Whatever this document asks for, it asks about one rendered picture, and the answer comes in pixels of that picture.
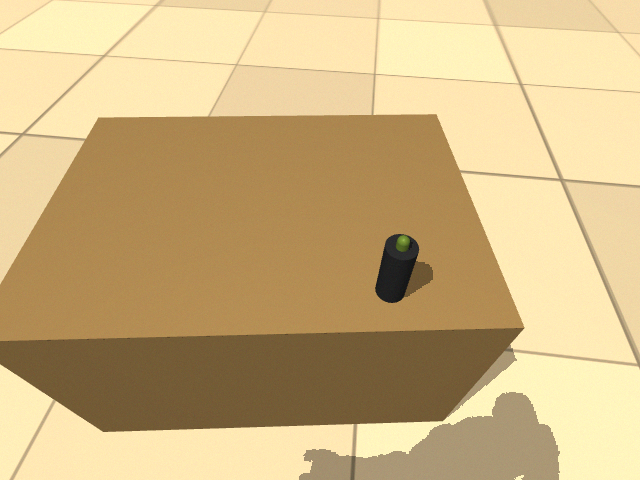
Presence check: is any bottle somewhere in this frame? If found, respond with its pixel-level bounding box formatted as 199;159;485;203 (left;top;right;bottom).
375;234;419;303

